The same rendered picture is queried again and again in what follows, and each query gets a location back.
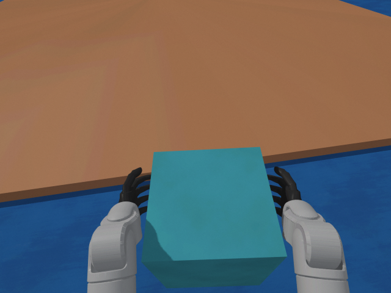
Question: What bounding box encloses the carton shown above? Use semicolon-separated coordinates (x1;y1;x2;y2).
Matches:
141;147;287;288

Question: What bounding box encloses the left robot hand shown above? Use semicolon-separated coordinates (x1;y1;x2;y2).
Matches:
119;167;151;216

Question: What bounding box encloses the right robot hand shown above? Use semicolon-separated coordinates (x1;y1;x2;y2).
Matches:
267;167;301;216

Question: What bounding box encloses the robot left forearm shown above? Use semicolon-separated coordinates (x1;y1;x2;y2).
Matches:
87;201;142;293

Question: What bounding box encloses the robot right forearm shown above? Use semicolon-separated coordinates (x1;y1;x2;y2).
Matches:
282;200;350;293

